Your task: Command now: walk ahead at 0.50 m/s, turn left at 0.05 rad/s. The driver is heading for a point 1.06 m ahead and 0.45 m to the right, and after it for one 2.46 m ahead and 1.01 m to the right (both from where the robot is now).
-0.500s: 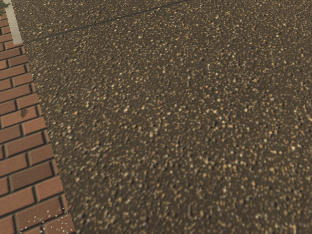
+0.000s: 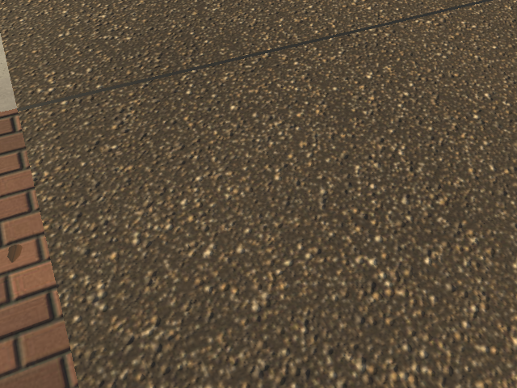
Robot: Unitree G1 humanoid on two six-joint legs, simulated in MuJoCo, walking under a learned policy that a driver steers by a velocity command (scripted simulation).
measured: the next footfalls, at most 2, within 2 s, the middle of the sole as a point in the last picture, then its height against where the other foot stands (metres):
right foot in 0.32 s outside the picture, level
left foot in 0.82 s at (238, 332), level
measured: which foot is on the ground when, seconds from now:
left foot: down 0.00-0.34, up 0.36-0.80, down 0.82-1.00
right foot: up 0.00-0.30, down 0.32-0.82, up 0.84-1.00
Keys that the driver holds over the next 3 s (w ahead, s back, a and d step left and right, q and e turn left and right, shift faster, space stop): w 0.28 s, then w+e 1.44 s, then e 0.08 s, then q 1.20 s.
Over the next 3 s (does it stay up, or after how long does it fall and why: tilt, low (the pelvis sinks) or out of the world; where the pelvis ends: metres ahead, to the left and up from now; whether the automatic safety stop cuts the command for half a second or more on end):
stays up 1.05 -0.38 -0.01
